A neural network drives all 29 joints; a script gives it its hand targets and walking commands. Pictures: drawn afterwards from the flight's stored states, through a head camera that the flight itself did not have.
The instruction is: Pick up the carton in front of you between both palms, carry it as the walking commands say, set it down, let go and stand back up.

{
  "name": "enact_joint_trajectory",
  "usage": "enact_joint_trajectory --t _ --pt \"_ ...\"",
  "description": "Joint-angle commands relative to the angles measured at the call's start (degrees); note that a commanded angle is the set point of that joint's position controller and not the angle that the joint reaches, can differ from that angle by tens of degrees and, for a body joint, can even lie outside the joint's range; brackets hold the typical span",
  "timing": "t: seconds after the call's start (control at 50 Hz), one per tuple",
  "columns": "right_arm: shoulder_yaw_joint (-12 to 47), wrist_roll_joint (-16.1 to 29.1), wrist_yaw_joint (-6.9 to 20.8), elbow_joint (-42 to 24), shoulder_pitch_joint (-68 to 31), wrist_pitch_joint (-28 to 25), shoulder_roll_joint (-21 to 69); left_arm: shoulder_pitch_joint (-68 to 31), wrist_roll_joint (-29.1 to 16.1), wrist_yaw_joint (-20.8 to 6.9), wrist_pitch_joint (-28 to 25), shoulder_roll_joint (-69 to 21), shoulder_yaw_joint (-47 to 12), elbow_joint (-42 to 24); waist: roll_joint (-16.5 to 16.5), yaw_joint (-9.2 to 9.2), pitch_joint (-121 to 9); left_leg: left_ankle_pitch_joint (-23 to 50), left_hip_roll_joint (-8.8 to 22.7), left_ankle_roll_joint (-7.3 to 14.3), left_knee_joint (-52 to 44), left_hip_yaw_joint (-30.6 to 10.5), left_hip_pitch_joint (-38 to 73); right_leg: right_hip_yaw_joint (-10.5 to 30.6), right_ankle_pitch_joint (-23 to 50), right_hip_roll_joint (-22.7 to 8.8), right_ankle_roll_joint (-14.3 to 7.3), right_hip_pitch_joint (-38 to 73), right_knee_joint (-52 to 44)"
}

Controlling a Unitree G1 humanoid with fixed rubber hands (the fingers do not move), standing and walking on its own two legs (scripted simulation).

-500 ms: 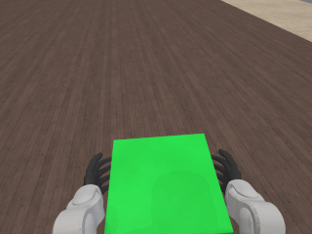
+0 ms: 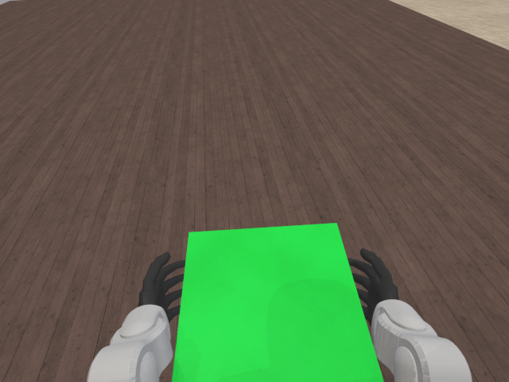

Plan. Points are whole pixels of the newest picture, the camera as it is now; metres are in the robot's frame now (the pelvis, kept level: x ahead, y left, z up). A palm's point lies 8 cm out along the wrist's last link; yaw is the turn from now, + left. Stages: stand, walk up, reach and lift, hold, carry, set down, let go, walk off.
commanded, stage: carry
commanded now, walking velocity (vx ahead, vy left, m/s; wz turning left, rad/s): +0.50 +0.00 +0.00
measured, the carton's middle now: (268, 331) +0.22 +0.00 +0.02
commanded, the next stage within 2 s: none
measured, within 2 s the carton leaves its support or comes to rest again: neither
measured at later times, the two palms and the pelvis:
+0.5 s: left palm (186, 162) +0.55 +0.15 +0.10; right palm (329, 158) +0.54 -0.15 +0.10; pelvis +0.33 +0.01 +0.01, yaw -1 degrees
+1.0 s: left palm (201, 116) +0.71 +0.14 +0.12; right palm (323, 115) +0.70 -0.17 +0.11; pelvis +0.48 -0.01 +0.02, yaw -2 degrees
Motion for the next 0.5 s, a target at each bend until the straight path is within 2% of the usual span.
enact_joint_trajectory --t 0.0,0.02,0.04,0.06,0.08,0.1,0.12,0.16,0.2,0.26,0.34,0.38,0.42,0.44,0.46,0.48 --pt "31.4 8.7 0.7 -6.8 -17.8 -1.3 33.8 -16.3 -8.7 -1.3 -1.1 -33.9 -29.7 -3.7 -11.9 2.25 -15.9 29.8 -0.3 1.4 42.1 1.2 -33.4 28.5 -19.9 -16.7 -7.0 43.7 -6.7" --pt "31.9 8.8 1.2 -7.7 -18.5 -1.4 34.5 -14.3 -9.7 -1.9 -1.6 -36.6 -30.7 -2.5 -20.5 1.79 -16.3 1.6 -6.4 1.0 53.8 -4.5 -42.9 44.8 -11.9 -22.3 -10.8 44.5 -16.5" --pt "33.0 9.0 1.6 -6.0 -18.9 -2.0 38.0 -15.2 -10.3 -2.7 -2.2 -38.9 -31.2 -3.5 -15.3 1.39 -14.6 2.1 -2.3 3.0 59.8 -10.8 -45.3 37.3 -0.9 -21.1 -9.5 42.2 -14.6" --pt "33.6 8.8 2.4 -5.5 -19.3 -2.8 41.0 -16.0 -10.5 -3.6 -3.1 -41.8 -32.1 -3.3 -10.5 1.35 -14.9 3.8 0.2 4.4 60.0 -11.4 -45.5 30.9 6.1 -19.4 -8.1 38.8 -12.3" --pt "33.9 8.7 3.0 -4.2 -19.7 -3.6 43.6 -17.2 -10.5 -4.4 -4.1 -43.9 -32.7 -3.2 -5.5 1.15 -13.5 7.1 2.4 4.8 56.0 -11.3 -44.3 24.7 9.7 -17.6 -6.2 34.1 -12.2" --pt "34.3 8.4 3.6 -3.2 -19.1 -4.4 45.7 -17.5 -10.5 -5.2 -4.9 -45.3 -33.3 -2.9 -5.1 0.84 -12.9 9.9 3.7 4.7 50.9 -11.4 -42.3 20.9 6.3 -16.2 -4.4 30.4 -13.9" --pt "34.5 7.7 3.9 -2.2 -18.5 -5.2 47.0 -17.5 -10.6 -5.9 -5.6 -46.1 -33.8 -2.6 -6.1 0.77 -12.8 12.1 3.4 4.4 48.0 -10.0 -40.5 17.8 3.1 -15.0 -3.4 28.6 -15.4" --pt "34.3 6.3 4.1 -0.6 -16.3 -6.4 47.7 -15.7 -10.2 -6.7 -6.5 -45.9 -34.0 -1.2 -8.1 0.82 -11.4 14.8 3.1 3.6 42.6 -7.9 -41.0 14.7 -1.4 -14.0 -3.5 27.6 -18.3" --pt "33.7 4.9 3.7 1.3 -12.8 -6.9 46.2 -11.7 -9.2 -6.8 -7.1 -43.7 -33.0 1.5 -9.0 0.87 -8.7 16.9 3.3 2.2 35.9 -6.2 -43.1 13.1 -3.1 -13.6 -4.4 27.6 -20.8" --pt "33.1 4.5 3.0 0.9 -12.8 -6.7 42.8 -10.8 -7.9 -6.1 -6.9 -40.1 -31.7 1.8 -8.5 0.77 -4.3 21.1 2.9 1.0 27.6 -3.8 -47.6 10.0 -2.0 -12.1 -4.4 30.3 -22.2" --pt "33.9 6.8 2.3 -3.9 -16.4 -6.0 40.9 -12.9 -8.6 -4.7 -6.4 -38.0 -31.3 -2.2 -9.2 0.78 0.6 24.7 0.2 1.5 16.9 -0.1 -44.3 3.6 17.1 -10.0 -3.1 29.3 -18.6" --pt "34.1 8.3 1.9 -6.3 -17.6 -5.3 39.1 -13.1 -8.9 -3.7 -5.9 -36.9 -31.1 -4.0 -10.3 1.11 1.2 27.7 -1.5 2.1 13.1 1.3 -40.8 1.8 23.8 -9.5 -2.5 29.4 -16.2" --pt "33.4 9.0 1.4 -7.5 -16.7 -4.5 36.3 -12.5 -8.8 -2.5 -5.1 -35.0 -30.7 -5.5 -10.6 1.01 -0.5 30.9 -2.7 2.7 10.0 2.4 -33.5 0.5 25.5 -9.0 -1.2 29.1 -10.4" --pt "32.7 9.1 1.1 -7.6 -15.8 -4.1 35.1 -12.8 -9.0 -2.1 -4.5 -34.1 -30.7 -6.2 -9.4 0.36 -2.4 33.3 -4.0 3.0 6.6 3.8 -26.8 -1.1 27.1 -8.0 0.1 27.9 -4.6" --pt "32.0 8.8 0.7 -7.8 -15.2 -3.7 33.8 -12.9 -9.2 -1.7 -4.0 -32.8 -30.7 -6.8 -6.9 -0.13 -4.1 38.0 -4.8 2.8 2.0 4.6 -19.2 -1.9 27.5 -6.4 1.8 25.6 1.5" --pt "31.1 8.6 0.5 -7.7 -14.6 -3.2 32.2 -13.4 -9.3 -1.3 -3.4 -31.4 -30.8 -7.2 -3.5 -0.58 -7.1 51.4 2.2 2.8 2.6 -1.7 -8.7 -0.2 15.1 -4.8 4.1 19.3 9.1"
